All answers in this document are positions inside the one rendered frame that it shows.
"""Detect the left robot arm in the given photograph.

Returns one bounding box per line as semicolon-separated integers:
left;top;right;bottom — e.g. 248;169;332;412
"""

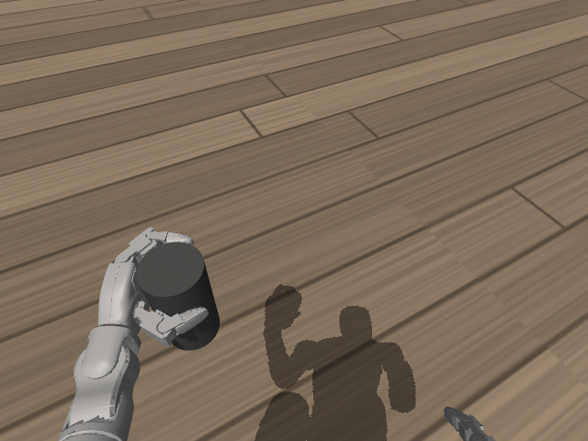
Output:
58;324;141;441

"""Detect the can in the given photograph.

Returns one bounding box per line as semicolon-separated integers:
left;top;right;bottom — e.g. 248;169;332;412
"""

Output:
136;242;220;351

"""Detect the left robot hand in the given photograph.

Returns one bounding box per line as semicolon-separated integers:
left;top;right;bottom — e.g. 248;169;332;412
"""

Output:
97;227;209;347

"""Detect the right robot hand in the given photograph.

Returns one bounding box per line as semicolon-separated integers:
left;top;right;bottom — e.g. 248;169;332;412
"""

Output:
444;407;495;441

